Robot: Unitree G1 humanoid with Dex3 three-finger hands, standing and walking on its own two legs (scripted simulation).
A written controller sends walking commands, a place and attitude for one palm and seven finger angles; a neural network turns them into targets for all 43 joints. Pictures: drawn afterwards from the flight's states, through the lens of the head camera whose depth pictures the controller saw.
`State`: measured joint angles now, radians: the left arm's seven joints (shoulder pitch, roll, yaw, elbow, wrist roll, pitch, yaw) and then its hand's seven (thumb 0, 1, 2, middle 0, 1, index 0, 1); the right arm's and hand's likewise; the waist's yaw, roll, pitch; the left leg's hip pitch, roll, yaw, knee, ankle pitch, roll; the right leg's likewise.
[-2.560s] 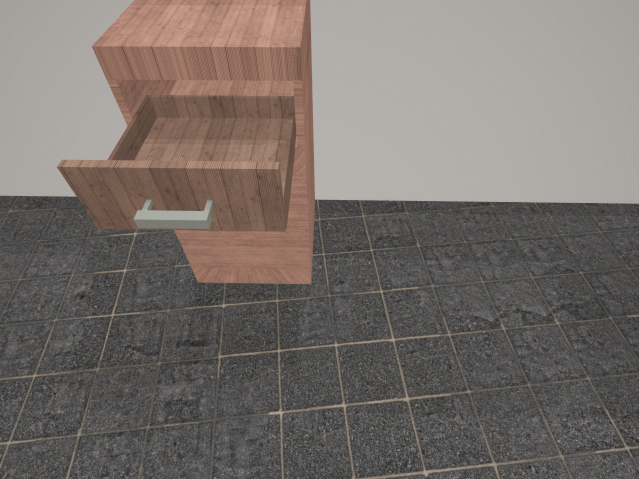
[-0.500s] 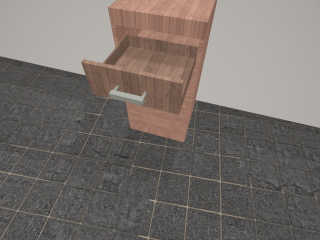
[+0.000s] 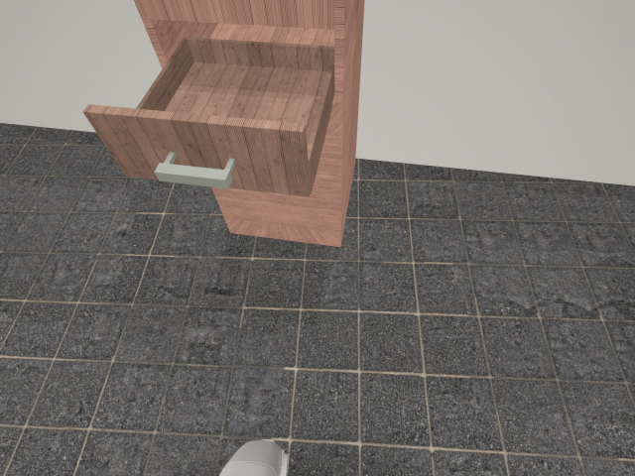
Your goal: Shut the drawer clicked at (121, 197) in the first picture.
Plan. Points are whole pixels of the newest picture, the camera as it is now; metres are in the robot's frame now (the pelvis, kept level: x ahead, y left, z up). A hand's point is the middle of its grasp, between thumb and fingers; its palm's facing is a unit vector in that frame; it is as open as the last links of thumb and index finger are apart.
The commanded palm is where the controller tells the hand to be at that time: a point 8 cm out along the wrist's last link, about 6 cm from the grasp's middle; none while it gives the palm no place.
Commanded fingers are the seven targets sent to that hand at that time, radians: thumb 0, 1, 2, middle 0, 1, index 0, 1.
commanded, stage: take the last steps up to it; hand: left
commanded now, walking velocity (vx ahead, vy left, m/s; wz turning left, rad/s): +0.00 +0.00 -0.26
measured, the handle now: (197, 167) +0.59 +0.27 -0.04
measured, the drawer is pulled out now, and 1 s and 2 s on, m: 0.30 0.30 0.30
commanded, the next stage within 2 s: come to a stop and stand still in 0.84 s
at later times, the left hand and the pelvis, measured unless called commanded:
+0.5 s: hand (183, 465) +0.13 +0.22 -0.17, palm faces -0.02 -0.98 -0.18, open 7.4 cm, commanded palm none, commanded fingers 0.00 0.90 0.90 -0.20 -0.30 -0.20 -0.30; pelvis +0.07 +0.03 +0.01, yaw -3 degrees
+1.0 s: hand (207, 392) +0.24 +0.21 -0.19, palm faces +0.03 -0.98 -0.19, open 7.3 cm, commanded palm none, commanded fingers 0.00 0.90 0.90 -0.20 -0.30 -0.20 -0.30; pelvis +0.23 +0.03 -0.01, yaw -2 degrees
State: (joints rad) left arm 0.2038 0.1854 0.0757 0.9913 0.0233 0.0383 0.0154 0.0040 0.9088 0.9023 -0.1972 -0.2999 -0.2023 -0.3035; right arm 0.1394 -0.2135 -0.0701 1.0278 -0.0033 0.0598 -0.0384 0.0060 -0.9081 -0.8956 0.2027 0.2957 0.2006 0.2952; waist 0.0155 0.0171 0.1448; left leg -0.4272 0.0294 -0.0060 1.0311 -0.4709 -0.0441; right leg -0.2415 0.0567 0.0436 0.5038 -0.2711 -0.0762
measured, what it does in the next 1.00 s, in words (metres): walks ahead: left foot, then right foot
